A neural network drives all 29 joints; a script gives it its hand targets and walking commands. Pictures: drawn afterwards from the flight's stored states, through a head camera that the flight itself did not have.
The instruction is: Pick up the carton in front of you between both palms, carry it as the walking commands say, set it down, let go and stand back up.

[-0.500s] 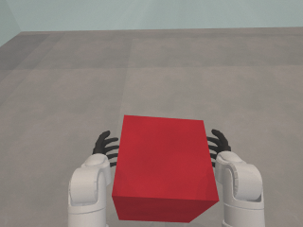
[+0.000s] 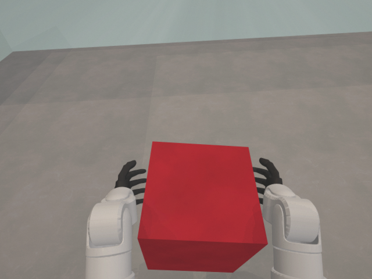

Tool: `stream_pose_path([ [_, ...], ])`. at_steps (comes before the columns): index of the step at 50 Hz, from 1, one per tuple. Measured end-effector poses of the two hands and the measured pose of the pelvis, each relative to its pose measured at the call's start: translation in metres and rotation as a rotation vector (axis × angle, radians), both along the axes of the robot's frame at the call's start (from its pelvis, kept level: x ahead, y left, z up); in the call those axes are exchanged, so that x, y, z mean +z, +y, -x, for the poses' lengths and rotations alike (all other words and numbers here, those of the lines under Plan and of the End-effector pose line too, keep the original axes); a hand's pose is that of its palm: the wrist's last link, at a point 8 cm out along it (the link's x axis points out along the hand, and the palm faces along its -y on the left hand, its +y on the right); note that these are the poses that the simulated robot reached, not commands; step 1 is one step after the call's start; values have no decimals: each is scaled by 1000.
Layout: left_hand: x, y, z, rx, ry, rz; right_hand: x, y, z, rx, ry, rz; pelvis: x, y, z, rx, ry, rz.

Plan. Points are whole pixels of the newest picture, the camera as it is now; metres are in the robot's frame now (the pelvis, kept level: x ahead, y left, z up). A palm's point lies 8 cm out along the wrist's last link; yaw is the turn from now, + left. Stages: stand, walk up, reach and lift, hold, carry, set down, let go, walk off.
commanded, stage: carry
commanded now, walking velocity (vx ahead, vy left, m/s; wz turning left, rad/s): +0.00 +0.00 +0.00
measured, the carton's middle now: (195, 211) +0.29 +0.00 +0.00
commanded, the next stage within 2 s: hold in 1.80 s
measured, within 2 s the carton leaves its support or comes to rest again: neither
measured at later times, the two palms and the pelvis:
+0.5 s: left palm (120, 194) +0.31 +0.16 +0.06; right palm (254, 185) +0.32 -0.13 +0.06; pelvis +0.04 +0.01 +0.00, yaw +1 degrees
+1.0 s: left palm (116, 220) +0.27 +0.17 +0.03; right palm (254, 210) +0.27 -0.13 +0.03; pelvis -0.02 +0.02 +0.00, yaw +1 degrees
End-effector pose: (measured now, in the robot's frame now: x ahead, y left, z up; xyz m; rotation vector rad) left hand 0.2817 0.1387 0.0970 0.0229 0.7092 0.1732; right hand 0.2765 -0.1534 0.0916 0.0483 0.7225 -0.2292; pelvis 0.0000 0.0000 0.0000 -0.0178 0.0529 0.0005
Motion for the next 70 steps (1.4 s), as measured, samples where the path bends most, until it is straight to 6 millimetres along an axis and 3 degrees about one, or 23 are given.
stream_pose_path([
  [4,-7,1,-18,7,31,12,-2,1,-21,3,30,10,0,-2,-20,6,14,-2],
  [10,-14,8,-30,28,46,26,-3,8,-40,27,44,27,1,-2,-35,11,24,-4],
  [22,-29,19,-29,21,62,-5,-20,20,-43,71,55,53,1,8,-43,12,17,0],
  [42,-71,28,13,-34,24,-38,-62,25,-1,141,5,81,-7,15,-3,13,-29,-5],
  [53,-66,31,18,-32,-42,-36,-57,27,5,133,-61,75,-4,17,22,15,-37,-13],
  [70,-68,37,42,-28,-16,-33,-60,33,28,137,-36,70,-5,23,37,16,-39,-14],
])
